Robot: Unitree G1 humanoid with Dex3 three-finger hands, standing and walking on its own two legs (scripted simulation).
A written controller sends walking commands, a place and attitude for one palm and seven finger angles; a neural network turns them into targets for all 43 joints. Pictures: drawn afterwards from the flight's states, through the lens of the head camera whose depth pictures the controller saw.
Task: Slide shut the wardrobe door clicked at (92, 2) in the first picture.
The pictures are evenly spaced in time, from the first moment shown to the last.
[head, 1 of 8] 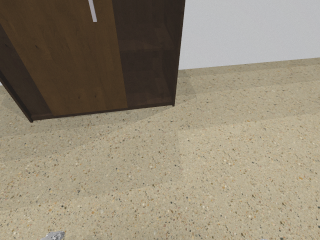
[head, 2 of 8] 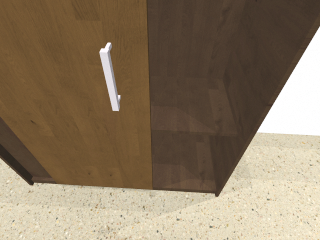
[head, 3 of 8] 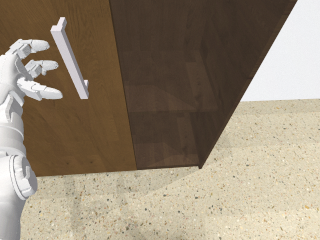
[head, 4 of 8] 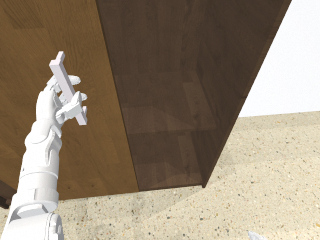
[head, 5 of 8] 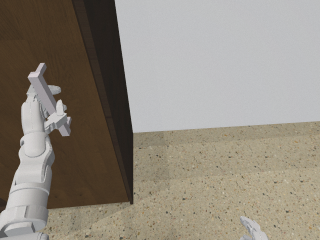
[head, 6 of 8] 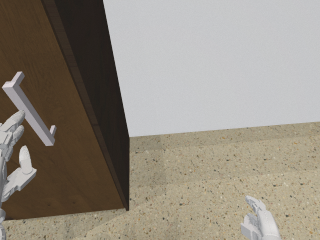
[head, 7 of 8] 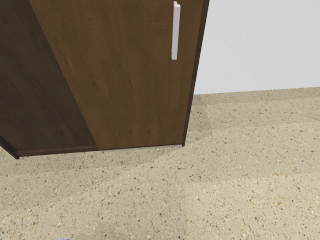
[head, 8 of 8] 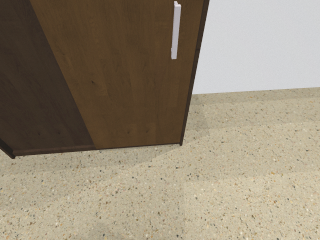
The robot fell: no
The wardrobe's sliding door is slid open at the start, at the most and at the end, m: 0.40 0.40 0.00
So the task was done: yes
